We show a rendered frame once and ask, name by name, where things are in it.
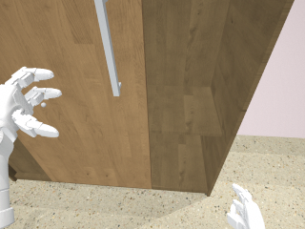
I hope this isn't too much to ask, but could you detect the left robot hand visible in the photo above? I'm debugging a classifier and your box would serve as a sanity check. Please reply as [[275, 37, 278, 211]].
[[0, 67, 62, 137]]

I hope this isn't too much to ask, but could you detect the robot left forearm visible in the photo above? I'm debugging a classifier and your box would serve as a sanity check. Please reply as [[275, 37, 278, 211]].
[[0, 119, 18, 229]]

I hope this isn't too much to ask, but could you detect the right robot hand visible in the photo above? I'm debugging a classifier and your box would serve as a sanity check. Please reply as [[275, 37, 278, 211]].
[[227, 183, 266, 229]]

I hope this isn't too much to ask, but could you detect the handle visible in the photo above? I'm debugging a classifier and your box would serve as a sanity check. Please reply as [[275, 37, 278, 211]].
[[94, 0, 122, 96]]

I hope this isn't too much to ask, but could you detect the wardrobe door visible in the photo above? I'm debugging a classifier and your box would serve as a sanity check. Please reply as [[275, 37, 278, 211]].
[[8, 137, 46, 175], [0, 0, 153, 189]]

